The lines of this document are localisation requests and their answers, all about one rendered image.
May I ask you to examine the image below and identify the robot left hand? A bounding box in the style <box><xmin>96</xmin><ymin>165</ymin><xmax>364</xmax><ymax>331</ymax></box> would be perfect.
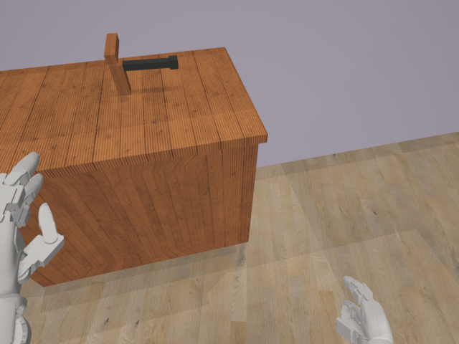
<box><xmin>0</xmin><ymin>151</ymin><xmax>65</xmax><ymax>295</ymax></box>

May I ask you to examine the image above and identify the counter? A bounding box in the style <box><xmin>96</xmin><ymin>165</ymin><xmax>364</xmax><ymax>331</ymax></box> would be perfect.
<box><xmin>0</xmin><ymin>33</ymin><xmax>268</xmax><ymax>287</ymax></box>

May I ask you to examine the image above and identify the left robot forearm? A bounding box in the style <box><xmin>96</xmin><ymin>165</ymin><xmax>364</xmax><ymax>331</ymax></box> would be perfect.
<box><xmin>0</xmin><ymin>294</ymin><xmax>32</xmax><ymax>344</ymax></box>

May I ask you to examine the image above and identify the tap lever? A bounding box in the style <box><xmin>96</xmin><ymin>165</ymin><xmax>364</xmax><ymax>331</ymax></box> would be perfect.
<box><xmin>122</xmin><ymin>55</ymin><xmax>179</xmax><ymax>71</ymax></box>

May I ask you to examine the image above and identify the robot right hand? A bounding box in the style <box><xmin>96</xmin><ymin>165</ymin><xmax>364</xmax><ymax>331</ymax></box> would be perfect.
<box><xmin>336</xmin><ymin>276</ymin><xmax>393</xmax><ymax>344</ymax></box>

